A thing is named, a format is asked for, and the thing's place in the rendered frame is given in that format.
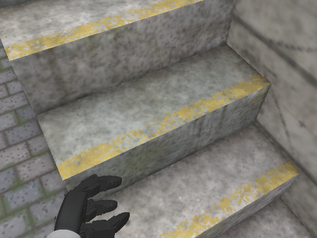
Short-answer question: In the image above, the left robot hand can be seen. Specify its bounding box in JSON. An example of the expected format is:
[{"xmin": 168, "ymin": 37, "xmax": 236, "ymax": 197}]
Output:
[{"xmin": 53, "ymin": 174, "xmax": 130, "ymax": 238}]

